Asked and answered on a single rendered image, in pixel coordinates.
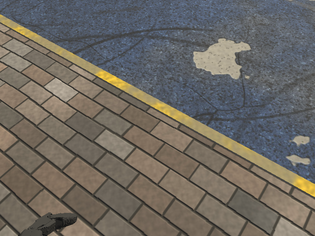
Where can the robot left hand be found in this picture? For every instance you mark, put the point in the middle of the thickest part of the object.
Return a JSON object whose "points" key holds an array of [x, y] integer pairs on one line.
{"points": [[49, 222]]}

